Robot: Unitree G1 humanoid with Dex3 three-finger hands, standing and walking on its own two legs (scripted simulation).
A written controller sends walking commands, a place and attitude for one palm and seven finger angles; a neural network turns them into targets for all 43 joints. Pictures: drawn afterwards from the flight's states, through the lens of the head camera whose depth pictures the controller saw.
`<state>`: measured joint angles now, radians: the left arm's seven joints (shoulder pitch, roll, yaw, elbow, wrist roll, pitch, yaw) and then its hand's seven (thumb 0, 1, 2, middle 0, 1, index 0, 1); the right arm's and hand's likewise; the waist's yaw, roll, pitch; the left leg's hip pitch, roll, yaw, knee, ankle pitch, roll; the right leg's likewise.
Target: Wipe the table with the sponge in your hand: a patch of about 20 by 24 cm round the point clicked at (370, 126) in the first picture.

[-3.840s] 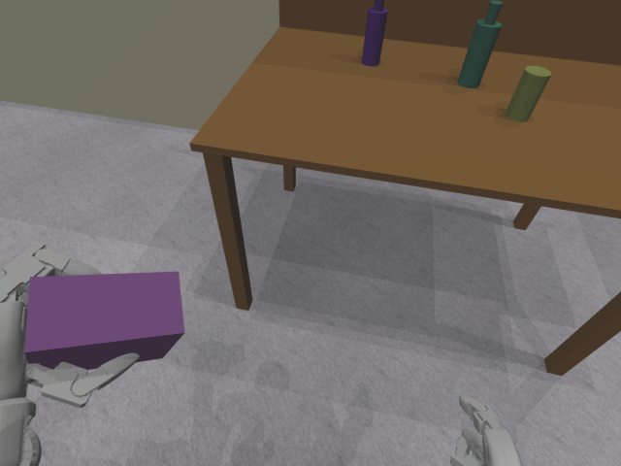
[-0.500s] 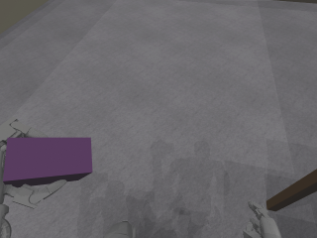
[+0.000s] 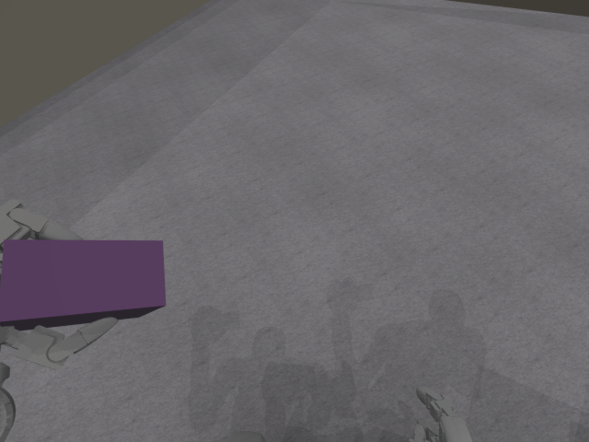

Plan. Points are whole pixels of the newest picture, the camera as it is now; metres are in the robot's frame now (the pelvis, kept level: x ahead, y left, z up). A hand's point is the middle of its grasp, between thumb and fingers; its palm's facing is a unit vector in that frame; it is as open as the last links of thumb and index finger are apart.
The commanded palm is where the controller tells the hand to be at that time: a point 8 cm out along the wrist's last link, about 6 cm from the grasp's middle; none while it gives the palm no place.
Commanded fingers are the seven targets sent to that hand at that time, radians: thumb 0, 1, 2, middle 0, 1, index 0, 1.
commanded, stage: walk to a spot facing it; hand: left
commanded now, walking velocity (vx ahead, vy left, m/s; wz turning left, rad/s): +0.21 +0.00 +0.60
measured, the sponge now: (107, 284) +0.23 +0.21 +0.17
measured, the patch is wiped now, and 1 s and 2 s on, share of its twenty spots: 0.00 0.00 0.00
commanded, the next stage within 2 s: none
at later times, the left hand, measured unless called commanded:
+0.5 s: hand (40, 270) +0.22 +0.26 +0.20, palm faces +0.53 -0.70 -0.47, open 10.4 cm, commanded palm +0.14 +0.29 +0.20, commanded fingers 0.00 0.10 1.30 -1.20 -1.60 -1.20 -1.60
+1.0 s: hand (12, 428) +0.10 +0.21 +0.20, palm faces +0.77 -0.47 -0.43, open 10.4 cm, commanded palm +0.02 +0.22 +0.20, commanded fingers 0.00 0.10 1.30 -1.20 -1.60 -1.20 -1.60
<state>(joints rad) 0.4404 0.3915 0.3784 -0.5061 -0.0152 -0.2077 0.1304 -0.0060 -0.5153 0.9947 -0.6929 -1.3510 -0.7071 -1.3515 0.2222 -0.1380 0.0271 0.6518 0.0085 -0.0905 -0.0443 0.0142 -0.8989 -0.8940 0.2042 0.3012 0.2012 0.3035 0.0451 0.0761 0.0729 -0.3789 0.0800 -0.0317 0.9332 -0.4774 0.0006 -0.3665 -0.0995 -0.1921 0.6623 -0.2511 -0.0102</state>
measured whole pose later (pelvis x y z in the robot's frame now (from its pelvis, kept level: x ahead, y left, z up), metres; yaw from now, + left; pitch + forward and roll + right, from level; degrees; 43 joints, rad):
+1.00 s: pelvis +0.05 -0.10 +0.02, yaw +34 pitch +1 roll +3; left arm 0.51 0.38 0.35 -0.60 -0.04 -0.16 0.17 -0.01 -0.52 1.00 -0.69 -1.36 -0.70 -1.35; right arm 0.17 -0.27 -0.05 0.54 -0.01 -0.05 -0.09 0.02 -0.91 -0.89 0.20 0.30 0.19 0.30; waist 0.00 -0.05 0.05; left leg -0.29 0.03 0.11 0.69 -0.45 -0.04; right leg -0.31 -0.15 -0.30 0.57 -0.27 -0.05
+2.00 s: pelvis +0.08 -0.12 +0.01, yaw +63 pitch +0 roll +0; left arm 0.47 0.39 0.38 -0.59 -0.02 -0.21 0.14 -0.01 -0.52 1.00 -0.68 -1.36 -0.70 -1.36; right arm 0.19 -0.10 0.02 0.59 0.02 -0.11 -0.02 0.01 -0.90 -0.89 0.20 0.30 0.20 0.30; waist 0.01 -0.01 0.08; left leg -0.27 0.08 0.06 0.55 -0.27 -0.03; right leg -0.50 -0.12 -0.11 0.97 -0.41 0.05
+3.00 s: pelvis +0.22 +0.00 +0.02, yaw +93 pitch -1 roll +3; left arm 0.45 0.33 0.33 -0.52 -0.04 -0.14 0.14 -0.01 -0.52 1.00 -0.68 -1.36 -0.70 -1.36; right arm 0.14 -0.23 -0.01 0.63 0.00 -0.06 -0.07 0.02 -0.90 -0.89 0.20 0.30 0.20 0.30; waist 0.01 0.00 0.11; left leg -0.50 0.03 0.06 1.13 -0.46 -0.06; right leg -0.26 -0.14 -0.22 0.57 -0.28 -0.02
